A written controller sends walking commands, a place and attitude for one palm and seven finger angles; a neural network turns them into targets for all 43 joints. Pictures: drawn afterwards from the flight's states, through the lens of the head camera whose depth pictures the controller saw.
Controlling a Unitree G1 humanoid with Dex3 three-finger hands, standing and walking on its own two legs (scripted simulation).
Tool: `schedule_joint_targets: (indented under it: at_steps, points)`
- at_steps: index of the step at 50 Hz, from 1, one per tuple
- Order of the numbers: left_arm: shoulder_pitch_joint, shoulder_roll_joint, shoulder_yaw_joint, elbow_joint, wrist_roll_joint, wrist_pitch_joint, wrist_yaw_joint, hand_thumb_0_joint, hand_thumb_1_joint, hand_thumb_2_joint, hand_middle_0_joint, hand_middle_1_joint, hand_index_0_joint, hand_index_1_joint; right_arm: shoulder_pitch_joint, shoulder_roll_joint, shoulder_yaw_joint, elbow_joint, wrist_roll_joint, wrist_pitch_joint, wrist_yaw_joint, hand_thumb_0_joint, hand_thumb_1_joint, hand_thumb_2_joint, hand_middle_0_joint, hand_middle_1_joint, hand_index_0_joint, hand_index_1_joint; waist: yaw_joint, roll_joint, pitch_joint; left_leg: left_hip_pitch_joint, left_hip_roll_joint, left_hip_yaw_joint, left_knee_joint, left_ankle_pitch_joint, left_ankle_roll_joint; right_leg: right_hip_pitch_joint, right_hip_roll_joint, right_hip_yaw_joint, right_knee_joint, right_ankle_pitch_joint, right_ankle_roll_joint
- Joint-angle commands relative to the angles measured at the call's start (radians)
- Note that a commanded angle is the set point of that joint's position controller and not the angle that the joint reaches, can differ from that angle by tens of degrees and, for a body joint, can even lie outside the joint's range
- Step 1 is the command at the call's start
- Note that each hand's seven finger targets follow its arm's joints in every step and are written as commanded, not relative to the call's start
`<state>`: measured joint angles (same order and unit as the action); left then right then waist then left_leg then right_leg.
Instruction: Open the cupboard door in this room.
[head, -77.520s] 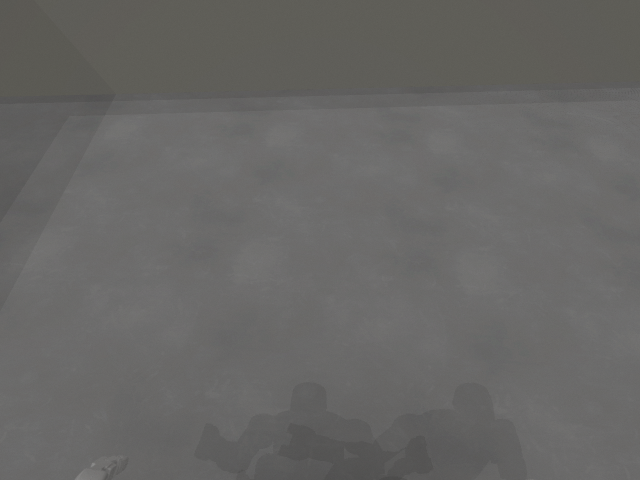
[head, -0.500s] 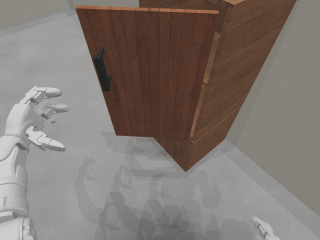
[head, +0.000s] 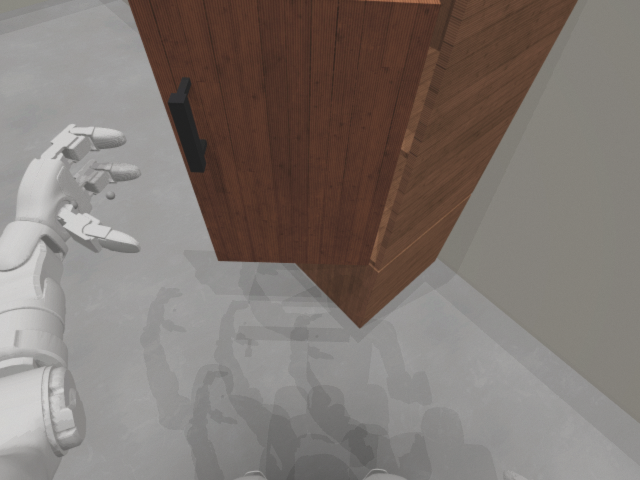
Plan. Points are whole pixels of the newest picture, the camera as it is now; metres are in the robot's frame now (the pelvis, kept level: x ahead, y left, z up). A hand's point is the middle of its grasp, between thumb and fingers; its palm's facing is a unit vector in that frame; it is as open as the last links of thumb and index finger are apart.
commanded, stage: move the hooked fingers beside the handle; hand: left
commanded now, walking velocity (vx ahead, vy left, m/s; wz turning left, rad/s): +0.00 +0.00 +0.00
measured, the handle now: (191, 126) +0.57 +0.19 +0.09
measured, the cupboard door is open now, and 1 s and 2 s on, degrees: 47 45 45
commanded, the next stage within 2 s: slide the fingers in behind the handle in 1.42 s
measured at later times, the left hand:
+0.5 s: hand (144, 149) +0.51 +0.23 +0.10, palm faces -0.03 -1.00 -0.02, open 14.0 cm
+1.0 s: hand (151, 141) +0.54 +0.23 +0.09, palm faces -0.03 -1.00 -0.02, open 13.9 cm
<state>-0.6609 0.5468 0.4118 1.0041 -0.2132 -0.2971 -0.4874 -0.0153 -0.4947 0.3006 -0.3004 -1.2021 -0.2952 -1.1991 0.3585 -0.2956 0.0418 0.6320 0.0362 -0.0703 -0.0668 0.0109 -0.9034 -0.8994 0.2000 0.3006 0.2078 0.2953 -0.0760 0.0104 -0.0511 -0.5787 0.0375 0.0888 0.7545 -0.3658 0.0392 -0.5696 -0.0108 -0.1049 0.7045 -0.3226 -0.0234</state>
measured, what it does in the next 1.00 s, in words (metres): stands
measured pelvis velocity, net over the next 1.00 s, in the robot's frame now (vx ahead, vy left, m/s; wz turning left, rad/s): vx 0.02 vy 0.01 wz -0.04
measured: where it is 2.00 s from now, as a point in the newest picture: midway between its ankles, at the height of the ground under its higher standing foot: outside the picture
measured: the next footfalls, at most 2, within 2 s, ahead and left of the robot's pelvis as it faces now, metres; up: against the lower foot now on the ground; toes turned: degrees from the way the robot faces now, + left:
none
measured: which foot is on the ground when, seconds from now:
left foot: down 0.00-1.00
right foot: down 0.00-1.00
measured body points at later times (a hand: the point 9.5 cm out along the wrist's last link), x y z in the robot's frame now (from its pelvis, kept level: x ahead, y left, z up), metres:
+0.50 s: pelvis +0.00 +0.01 -0.01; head +0.12 +0.02 +0.42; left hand +0.51 +0.29 +0.11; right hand -0.01 -0.27 -0.12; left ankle +0.00 +0.09 -0.71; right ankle +0.01 -0.11 -0.71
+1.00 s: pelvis +0.02 +0.01 -0.01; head +0.15 +0.02 +0.42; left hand +0.53 +0.29 +0.09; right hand -0.02 -0.26 -0.11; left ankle +0.00 +0.09 -0.71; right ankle +0.01 -0.11 -0.71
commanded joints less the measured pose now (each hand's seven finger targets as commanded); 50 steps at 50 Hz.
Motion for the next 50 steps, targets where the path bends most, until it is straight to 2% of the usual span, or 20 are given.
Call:
schedule_joint_targets:
  at_steps: [1,9,10,12,15,17,20,21,24,30,32,36,39,41,42,45,46,47,48,50]
  points:
    - [-0.449,0.286,0.052,-0.153,-0.019,-0.065,0.006,0.000,-0.500,0.300,-0.300,-1.200,-0.300,-1.200,0.088,-0.176,-0.064,-0.078,0.002,-0.008,-0.008,0.000,-0.900,-0.900,0.200,0.300,0.200,0.300,-0.020,0.060,-0.362,0.222,-0.011,-0.118,-0.080,0.338,-0.010,0.095,0.033,0.068,-0.049,0.279,-0.001]
    - [-0.604,0.331,0.050,-0.109,0.021,-0.095,0.040,0.000,-0.500,0.300,-0.300,-1.200,-0.300,-1.200,0.124,-0.181,-0.060,-0.062,-0.009,0.024,-0.004,0.000,-0.900,-0.900,0.200,0.300,0.200,0.300,-0.050,0.100,-0.393,0.215,-0.008,-0.126,-0.054,0.330,-0.009,0.050,0.038,0.073,-0.030,0.253,-0.003]
    - [-0.579,0.363,0.082,-0.088,0.027,-0.098,0.043,0.000,-0.500,0.300,-0.300,-1.200,-0.300,-1.200,0.133,-0.184,-0.062,-0.060,-0.011,0.028,-0.004,0.000,-0.900,-0.900,0.200,0.300,0.200,0.300,-0.037,0.097,-0.420,0.224,-0.006,-0.134,-0.050,0.353,-0.013,0.054,0.040,0.071,-0.024,0.261,-0.003]
    - [-0.613,0.310,0.035,-0.075,0.034,-0.097,0.041,0.000,-0.500,0.300,-0.300,-1.200,-0.300,-1.200,0.139,-0.180,-0.062,-0.054,-0.011,0.035,0.000,0.000,-0.900,-0.900,0.200,0.300,0.200,0.300,-0.056,0.148,-0.411,0.251,-0.003,-0.136,-0.043,0.366,-0.018,0.002,0.040,0.068,-0.026,0.247,-0.001]
    - [-0.654,0.313,0.027,-0.002,0.038,-0.081,0.047,0.000,-0.500,0.300,-0.300,-1.200,-0.300,-1.200,0.160,-0.190,-0.060,-0.041,-0.013,0.047,0.000,0.000,-0.900,-0.900,0.200,0.300,0.200,0.300,-0.081,0.089,-0.381,0.214,0.002,-0.143,-0.041,0.328,-0.013,-0.025,0.045,0.063,-0.026,0.219,0.002]
    - [-0.703,0.359,0.045,0.034,0.053,-0.069,0.058,0.000,-0.500,0.300,-0.300,-1.200,-0.300,-1.200,0.172,-0.197,-0.057,-0.035,-0.015,0.053,-0.003,0.000,-0.900,-0.900,0.200,0.300,0.200,0.300,-0.090,0.087,-0.361,0.160,-0.003,-0.139,-0.036,0.280,-0.009,-0.027,0.041,0.071,-0.026,0.201,0.005]
    - [-0.762,0.395,0.054,0.034,0.077,-0.074,0.072,0.000,-0.500,0.300,-0.300,-1.200,-0.300,-1.200,0.199,-0.199,-0.053,-0.035,-0.022,0.060,-0.001,0.000,-0.900,-0.900,0.200,0.300,0.200,0.300,-0.099,0.134,-0.413,0.175,-0.002,-0.143,-0.021,0.309,-0.011,-0.038,0.043,0.073,-0.012,0.213,0.003]
    - [-0.766,0.443,0.085,0.052,0.086,-0.075,0.077,0.000,-0.500,0.300,-0.300,-1.200,-0.300,-1.200,0.211,-0.205,-0.053,-0.034,-0.025,0.064,0.000,0.000,-0.900,-0.900,0.200,0.300,0.200,0.300,-0.097,0.100,-0.431,0.154,-0.001,-0.143,-0.010,0.311,-0.009,-0.023,0.045,0.075,-0.006,0.220,0.005]
    - [-0.808,0.425,0.065,0.037,0.092,-0.086,0.075,0.000,-0.500,0.300,-0.300,-1.200,-0.300,-1.200,0.233,-0.200,-0.053,-0.039,-0.030,0.072,0.004,0.000,-0.900,-0.900,0.200,0.300,0.200,0.300,-0.107,0.151,-0.476,0.180,-0.001,-0.144,0.010,0.378,-0.011,-0.031,0.050,0.075,0.010,0.263,0.002]
    - [-0.814,0.452,0.077,0.089,0.111,-0.059,0.071,0.000,-0.500,0.300,-0.300,-1.200,-0.300,-1.200,0.276,-0.205,-0.054,-0.034,-0.037,0.104,0.013,0.000,-0.900,-0.900,0.200,0.300,0.200,0.300,-0.120,0.181,-0.490,0.199,0.011,-0.148,0.031,0.452,-0.014,-0.072,0.058,0.068,0.015,0.295,0.006]
    - [-0.808,0.444,0.066,0.123,0.116,-0.043,0.072,0.000,-0.500,0.300,-0.300,-1.200,-0.300,-1.200,0.286,-0.206,-0.054,-0.034,-0.038,0.114,0.016,0.000,-0.900,-0.900,0.200,0.300,0.200,0.300,-0.131,0.140,-0.460,0.150,0.008,-0.140,0.032,0.412,-0.007,-0.065,0.060,0.070,0.007,0.289,0.010]
    - [-0.754,0.462,0.093,0.084,0.116,-0.044,0.068,0.000,-0.500,0.300,-0.300,-1.200,-0.300,-1.200,0.303,-0.206,-0.061,-0.042,-0.042,0.130,0.021,0.000,-0.900,-0.900,0.200,0.300,0.200,0.300,-0.109,0.161,-0.507,0.186,0.012,-0.138,0.040,0.477,-0.010,-0.053,0.064,0.066,0.014,0.327,0.007]
    - [-0.754,0.452,0.092,0.058,0.103,-0.047,0.063,0.000,-0.500,0.300,-0.300,-1.200,-0.300,-1.200,0.304,-0.203,-0.062,-0.048,-0.041,0.140,0.023,0.000,-0.900,-0.900,0.200,0.300,0.200,0.300,-0.113,0.149,-0.503,0.168,0.008,-0.132,0.041,0.473,-0.004,-0.025,0.068,0.068,0.016,0.352,0.004]
    - [-0.749,0.454,0.094,0.032,0.106,-0.050,0.063,0.000,-0.500,0.300,-0.300,-1.200,-0.300,-1.200,0.300,-0.199,-0.063,-0.051,-0.041,0.147,0.026,0.000,-0.900,-0.900,0.200,0.300,0.200,0.300,-0.105,0.184,-0.514,0.188,0.010,-0.131,0.039,0.487,-0.007,-0.030,0.068,0.067,0.015,0.354,0.005]
    - [-0.726,0.470,0.113,0.031,0.105,-0.050,0.066,0.000,-0.500,0.300,-0.300,-1.200,-0.300,-1.200,0.300,-0.199,-0.064,-0.053,-0.041,0.148,0.028,0.000,-0.900,-0.900,0.200,0.300,0.200,0.300,-0.099,0.161,-0.517,0.178,0.009,-0.126,0.040,0.477,-0.004,-0.013,0.069,0.070,0.011,0.359,0.006]
    - [-0.732,0.458,0.112,-0.061,0.094,-0.070,0.068,0.000,-0.500,0.300,-0.300,-1.200,-0.300,-1.200,0.290,-0.192,-0.068,-0.063,-0.039,0.153,0.031,0.000,-0.900,-0.900,0.200,0.300,0.200,0.300,-0.089,0.213,-0.569,0.239,0.010,-0.128,0.042,0.563,-0.008,0.003,0.070,0.069,0.018,0.412,0.004]
    - [-0.684,0.467,0.131,-0.046,0.092,-0.070,0.068,0.000,-0.500,0.300,-0.300,-1.200,-0.300,-1.200,0.286,-0.189,-0.070,-0.064,-0.038,0.154,0.032,0.000,-0.900,-0.900,0.200,0.300,0.200,0.300,-0.074,0.218,-0.562,0.244,0.011,-0.128,0.046,0.585,-0.011,0.009,0.069,0.068,0.018,0.415,0.002]
    - [-0.680,0.431,0.103,-0.035,0.085,-0.065,0.067,0.000,-0.500,0.300,-0.300,-1.200,-0.300,-1.200,0.276,-0.187,-0.066,-0.066,-0.035,0.155,0.035,0.000,-0.900,-0.900,0.200,0.300,0.200,0.300,-0.086,0.183,-0.525,0.223,0.010,-0.124,0.040,0.548,-0.007,0.005,0.072,0.067,0.010,0.405,0.005]
    - [-0.684,0.441,0.112,-0.039,0.084,-0.065,0.069,0.000,-0.500,0.300,-0.300,-1.200,-0.300,-1.200,0.273,-0.188,-0.069,-0.064,-0.035,0.156,0.033,0.000,-0.900,-0.900,0.200,0.300,0.200,0.300,-0.088,0.162,-0.511,0.210,0.010,-0.124,0.037,0.536,-0.004,0.014,0.071,0.067,0.009,0.407,0.006]
    - [-0.697,0.393,0.076,-0.059,0.077,-0.064,0.069,0.000,-0.500,0.300,-0.300,-1.200,-0.300,-1.200,0.261,-0.183,-0.067,-0.067,-0.032,0.159,0.032,0.000,-0.900,-0.900,0.200,0.300,0.200,0.300,-0.093,0.205,-0.506,0.241,0.010,-0.125,0.035,0.558,-0.006,-0.008,0.069,0.067,0.006,0.406,0.006]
